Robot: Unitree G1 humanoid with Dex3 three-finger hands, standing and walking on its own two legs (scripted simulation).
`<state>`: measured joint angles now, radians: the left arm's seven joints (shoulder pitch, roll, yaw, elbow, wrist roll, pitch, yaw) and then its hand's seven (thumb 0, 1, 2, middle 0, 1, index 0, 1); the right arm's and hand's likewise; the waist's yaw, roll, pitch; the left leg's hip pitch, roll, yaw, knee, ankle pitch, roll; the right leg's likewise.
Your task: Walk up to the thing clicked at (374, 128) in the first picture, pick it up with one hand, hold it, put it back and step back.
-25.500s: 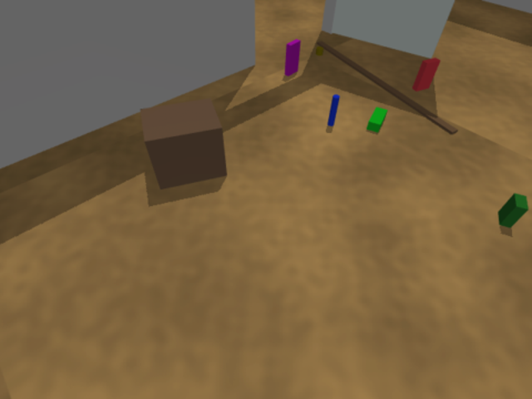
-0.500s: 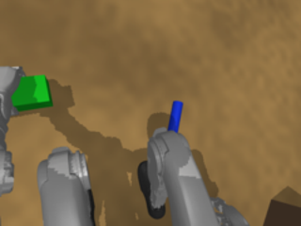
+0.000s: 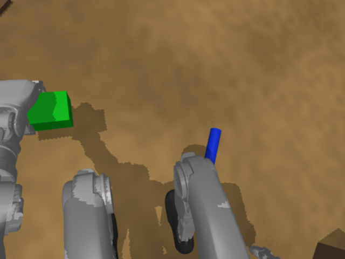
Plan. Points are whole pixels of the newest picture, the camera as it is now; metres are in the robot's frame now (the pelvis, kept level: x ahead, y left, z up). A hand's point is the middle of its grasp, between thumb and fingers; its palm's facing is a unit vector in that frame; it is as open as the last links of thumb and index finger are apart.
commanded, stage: lift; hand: left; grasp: from above
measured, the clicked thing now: (28, 113) +0.47 +0.29 -0.19
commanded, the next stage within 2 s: hold in 1.44 s
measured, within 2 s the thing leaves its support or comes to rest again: neither
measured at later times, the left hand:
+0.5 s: hand out of the picture +0.39 +0.29 +0.01, palm faces -0.46 -0.10 -0.88, open 10.5 cm
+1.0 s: hand out of the picture +0.33 +0.27 +0.20, palm faces -0.50 -0.10 -0.86, open 10.5 cm
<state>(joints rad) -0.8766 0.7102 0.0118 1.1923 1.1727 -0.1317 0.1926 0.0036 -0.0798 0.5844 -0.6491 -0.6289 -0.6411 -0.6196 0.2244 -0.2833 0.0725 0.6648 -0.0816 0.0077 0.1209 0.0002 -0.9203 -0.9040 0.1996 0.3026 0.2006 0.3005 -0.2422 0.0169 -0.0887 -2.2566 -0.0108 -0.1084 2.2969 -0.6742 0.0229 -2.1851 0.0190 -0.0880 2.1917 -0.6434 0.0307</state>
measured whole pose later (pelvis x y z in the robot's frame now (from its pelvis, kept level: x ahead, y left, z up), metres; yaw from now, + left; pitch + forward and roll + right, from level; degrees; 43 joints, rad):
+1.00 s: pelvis +0.04 +0.01 +0.29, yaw +6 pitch +19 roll -3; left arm -0.31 0.46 -0.15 0.78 1.02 -0.07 0.09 0.00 -0.09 0.59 -0.67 -0.61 -0.66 -0.60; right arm 0.25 -0.24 -0.01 0.71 0.04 -0.01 -0.05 0.00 -0.90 -0.90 0.20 0.30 0.20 0.30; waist -0.08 0.03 -0.15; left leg -1.08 0.01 -0.02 1.27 -0.51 0.02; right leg -1.06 0.02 0.00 1.20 -0.47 0.02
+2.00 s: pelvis +0.09 +0.01 +0.39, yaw +6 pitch +6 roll -1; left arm -0.23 0.41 -0.21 0.70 1.01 -0.02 0.03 0.00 -0.09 0.59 -0.66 -0.62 -0.66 -0.60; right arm 0.24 -0.26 -0.05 0.71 0.05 0.04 -0.04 0.01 -0.89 -0.89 0.20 0.30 0.20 0.30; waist -0.04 0.03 -0.06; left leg -0.45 0.00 0.01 0.68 -0.35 0.02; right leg -0.44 0.01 0.03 0.64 -0.31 0.02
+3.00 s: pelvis +0.07 +0.00 +0.40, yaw +6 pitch +1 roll +0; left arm -0.21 0.42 -0.22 0.61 0.99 -0.05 -0.04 0.00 -0.08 0.58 -0.66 -0.62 -0.65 -0.61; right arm 0.18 -0.26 -0.01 0.70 0.06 0.04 -0.07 0.01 -0.90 -0.90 0.20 0.30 0.20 0.30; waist 0.00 0.05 0.00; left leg -0.30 0.00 0.01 0.53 -0.25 0.01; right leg -0.31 0.00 0.04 0.52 -0.23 0.01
